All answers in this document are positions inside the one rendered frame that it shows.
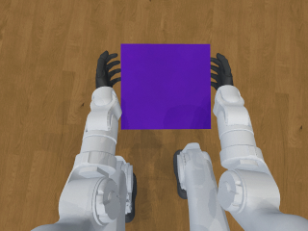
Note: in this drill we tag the robot right forearm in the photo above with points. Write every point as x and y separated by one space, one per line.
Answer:
237 142

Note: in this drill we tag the carton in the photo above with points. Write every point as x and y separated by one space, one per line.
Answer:
165 86

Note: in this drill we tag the robot left hand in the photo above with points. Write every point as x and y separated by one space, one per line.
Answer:
103 76

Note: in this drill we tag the robot right upper arm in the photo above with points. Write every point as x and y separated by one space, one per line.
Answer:
253 199

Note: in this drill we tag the robot left forearm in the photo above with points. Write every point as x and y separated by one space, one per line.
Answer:
97 156

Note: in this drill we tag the left robot shin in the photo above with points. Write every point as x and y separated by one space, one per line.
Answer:
128 206

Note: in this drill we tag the robot right hand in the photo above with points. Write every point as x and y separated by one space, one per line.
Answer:
224 76

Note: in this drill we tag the robot left upper arm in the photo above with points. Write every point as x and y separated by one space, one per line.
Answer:
87 204

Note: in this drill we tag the robot right thigh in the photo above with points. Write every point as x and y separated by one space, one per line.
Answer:
197 175

